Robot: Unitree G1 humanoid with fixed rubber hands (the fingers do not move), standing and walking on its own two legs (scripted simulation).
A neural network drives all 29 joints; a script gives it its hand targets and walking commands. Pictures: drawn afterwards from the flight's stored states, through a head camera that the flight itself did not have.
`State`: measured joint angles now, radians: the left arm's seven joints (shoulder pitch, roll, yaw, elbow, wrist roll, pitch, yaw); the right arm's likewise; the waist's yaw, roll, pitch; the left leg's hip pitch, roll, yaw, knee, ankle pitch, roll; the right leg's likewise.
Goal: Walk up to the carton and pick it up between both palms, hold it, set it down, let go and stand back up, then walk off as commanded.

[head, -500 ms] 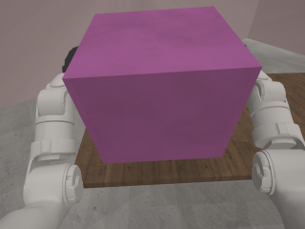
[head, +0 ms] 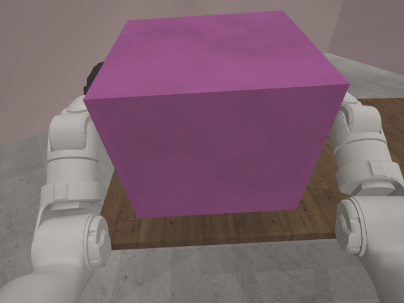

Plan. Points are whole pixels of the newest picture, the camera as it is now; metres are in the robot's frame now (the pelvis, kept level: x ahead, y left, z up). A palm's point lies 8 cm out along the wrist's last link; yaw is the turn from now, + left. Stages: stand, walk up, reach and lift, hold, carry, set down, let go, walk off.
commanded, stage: hold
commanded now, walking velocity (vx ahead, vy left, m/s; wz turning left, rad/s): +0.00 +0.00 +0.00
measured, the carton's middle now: (210, 113) +0.41 -0.03 +0.23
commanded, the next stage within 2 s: none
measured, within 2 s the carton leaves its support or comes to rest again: neither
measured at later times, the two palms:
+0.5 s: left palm (91, 93) +0.39 +0.18 +0.29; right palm (327, 79) +0.38 -0.22 +0.31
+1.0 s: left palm (89, 91) +0.38 +0.18 +0.30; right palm (331, 78) +0.37 -0.22 +0.32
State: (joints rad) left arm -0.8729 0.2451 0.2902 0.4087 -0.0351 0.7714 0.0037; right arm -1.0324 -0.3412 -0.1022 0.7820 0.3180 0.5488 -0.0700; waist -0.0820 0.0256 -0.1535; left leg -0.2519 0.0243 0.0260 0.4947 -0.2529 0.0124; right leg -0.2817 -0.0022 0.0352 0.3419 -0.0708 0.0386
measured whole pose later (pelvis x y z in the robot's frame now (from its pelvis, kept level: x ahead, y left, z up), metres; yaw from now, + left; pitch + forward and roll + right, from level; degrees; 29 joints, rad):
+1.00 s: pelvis +0.00 +0.00 +0.00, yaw +0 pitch +0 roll -1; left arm -0.93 0.25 0.33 0.40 -0.02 0.86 -0.01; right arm -1.11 -0.37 -0.08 0.78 0.35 0.65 -0.11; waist -0.08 0.03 -0.19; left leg -0.25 0.02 0.03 0.49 -0.25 0.01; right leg -0.28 0.00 0.04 0.34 -0.07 0.04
